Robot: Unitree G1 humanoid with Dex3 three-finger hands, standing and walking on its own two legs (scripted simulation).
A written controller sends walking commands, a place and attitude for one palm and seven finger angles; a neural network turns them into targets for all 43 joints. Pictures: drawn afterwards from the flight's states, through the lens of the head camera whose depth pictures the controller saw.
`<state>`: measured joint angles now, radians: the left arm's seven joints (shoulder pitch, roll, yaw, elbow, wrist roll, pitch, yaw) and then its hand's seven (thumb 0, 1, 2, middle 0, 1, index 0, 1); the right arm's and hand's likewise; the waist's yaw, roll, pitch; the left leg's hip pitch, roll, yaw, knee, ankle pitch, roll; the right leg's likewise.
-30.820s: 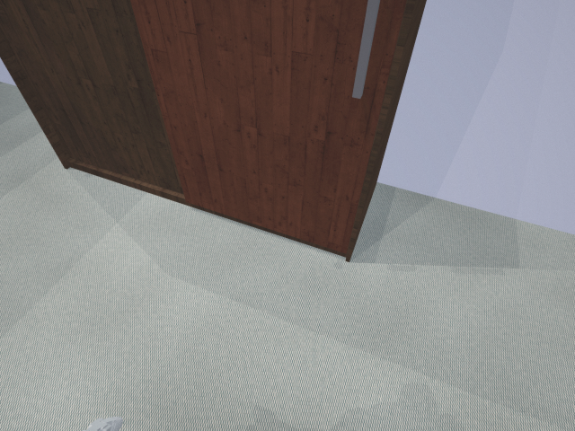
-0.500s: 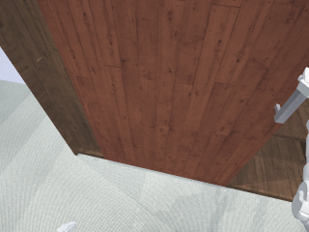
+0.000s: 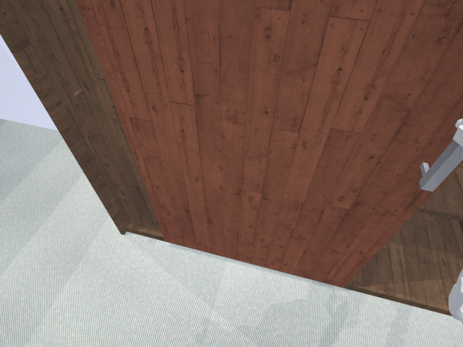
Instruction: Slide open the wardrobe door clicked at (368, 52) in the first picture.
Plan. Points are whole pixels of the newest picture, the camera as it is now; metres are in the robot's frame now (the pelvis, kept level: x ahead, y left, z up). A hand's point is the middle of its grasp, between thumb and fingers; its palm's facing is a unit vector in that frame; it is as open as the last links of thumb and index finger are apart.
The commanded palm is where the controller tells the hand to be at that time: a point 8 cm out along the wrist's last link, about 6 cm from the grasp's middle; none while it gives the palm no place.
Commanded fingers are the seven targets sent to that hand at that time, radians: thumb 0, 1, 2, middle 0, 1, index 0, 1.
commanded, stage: stop walking and hold the door there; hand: right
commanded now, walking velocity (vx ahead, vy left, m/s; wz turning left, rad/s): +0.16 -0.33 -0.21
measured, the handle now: out of the picture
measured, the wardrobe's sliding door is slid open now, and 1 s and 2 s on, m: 0.55 0.55 0.55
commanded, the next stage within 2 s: loosen the grip on the handle in 1.44 s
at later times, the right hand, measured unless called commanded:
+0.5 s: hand (461, 138) +0.45 -0.32 +0.17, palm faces +0.23 +0.96 -0.14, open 5.5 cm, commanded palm +0.42 -0.36 +0.16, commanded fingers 0.00 -0.90 -0.90 0.45 1.40 0.45 1.40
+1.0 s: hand (461, 136) +0.45 -0.32 +0.17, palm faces +0.28 +0.95 -0.12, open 5.5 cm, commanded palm +0.41 -0.37 +0.16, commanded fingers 0.00 -0.90 -0.90 0.45 1.40 0.45 1.40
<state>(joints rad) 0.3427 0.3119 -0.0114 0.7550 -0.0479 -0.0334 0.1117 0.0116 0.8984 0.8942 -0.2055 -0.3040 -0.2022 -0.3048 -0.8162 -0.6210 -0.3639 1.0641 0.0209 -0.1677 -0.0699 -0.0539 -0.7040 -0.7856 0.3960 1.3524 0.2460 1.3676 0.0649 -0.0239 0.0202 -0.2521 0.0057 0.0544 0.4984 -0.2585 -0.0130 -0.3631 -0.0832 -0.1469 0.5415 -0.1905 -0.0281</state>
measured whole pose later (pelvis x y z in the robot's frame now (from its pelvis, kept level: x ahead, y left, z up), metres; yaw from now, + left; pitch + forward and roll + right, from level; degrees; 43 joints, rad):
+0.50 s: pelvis -0.01 -0.11 +0.00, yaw -3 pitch +1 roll +1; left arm 0.17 0.18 -0.03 0.69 -0.02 -0.05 0.07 0.01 0.90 0.89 -0.20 -0.30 -0.20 -0.30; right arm -0.83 -0.36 -0.18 0.70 0.03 -0.18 -0.03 -0.16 -0.69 -0.83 0.46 1.40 0.36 1.40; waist 0.01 0.03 0.14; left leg -0.43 0.02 0.05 0.98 -0.48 -0.04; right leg -0.37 -0.07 -0.11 0.55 -0.20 -0.03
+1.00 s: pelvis -0.03 -0.09 -0.01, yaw -4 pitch -2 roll +1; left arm 0.26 0.33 0.00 0.75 -0.05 -0.04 0.11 0.01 0.90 0.89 -0.20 -0.30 -0.20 -0.30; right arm -0.94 -0.44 -0.25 0.93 0.04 -0.12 -0.03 -0.12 -0.72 -0.80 0.46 1.40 0.35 1.40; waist 0.06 0.02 0.16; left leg -0.20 0.01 0.08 0.60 -0.37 0.01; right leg -0.34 -0.06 -0.06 0.59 -0.20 0.01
